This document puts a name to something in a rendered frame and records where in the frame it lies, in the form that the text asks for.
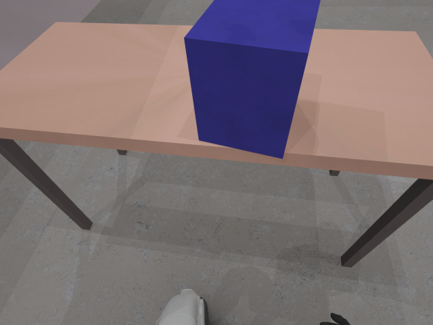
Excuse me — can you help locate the left robot shin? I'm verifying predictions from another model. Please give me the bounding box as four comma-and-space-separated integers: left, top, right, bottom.
181, 289, 198, 297

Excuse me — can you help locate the robot left thigh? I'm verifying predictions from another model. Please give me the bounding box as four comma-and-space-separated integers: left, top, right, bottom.
156, 293, 204, 325

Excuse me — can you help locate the table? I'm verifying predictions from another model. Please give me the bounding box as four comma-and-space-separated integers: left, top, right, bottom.
0, 22, 433, 267

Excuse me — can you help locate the carton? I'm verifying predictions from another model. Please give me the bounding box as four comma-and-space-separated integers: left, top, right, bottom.
184, 0, 320, 159

